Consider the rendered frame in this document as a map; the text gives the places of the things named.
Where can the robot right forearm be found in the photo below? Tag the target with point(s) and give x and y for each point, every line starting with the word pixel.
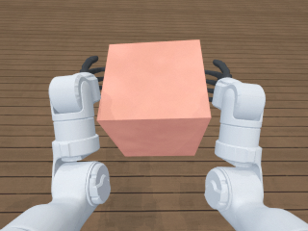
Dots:
pixel 241 115

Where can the robot left hand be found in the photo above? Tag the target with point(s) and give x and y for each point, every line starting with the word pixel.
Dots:
pixel 87 64

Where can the carton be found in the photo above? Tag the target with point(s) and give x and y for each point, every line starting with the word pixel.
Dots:
pixel 154 98

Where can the robot right hand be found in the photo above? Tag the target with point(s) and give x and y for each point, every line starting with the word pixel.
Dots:
pixel 225 74

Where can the robot right upper arm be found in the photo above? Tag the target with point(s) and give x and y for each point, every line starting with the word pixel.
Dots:
pixel 237 193

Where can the robot left upper arm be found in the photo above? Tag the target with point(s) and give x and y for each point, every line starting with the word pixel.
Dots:
pixel 77 189

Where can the robot left forearm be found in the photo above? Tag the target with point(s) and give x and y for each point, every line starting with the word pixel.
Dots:
pixel 71 101

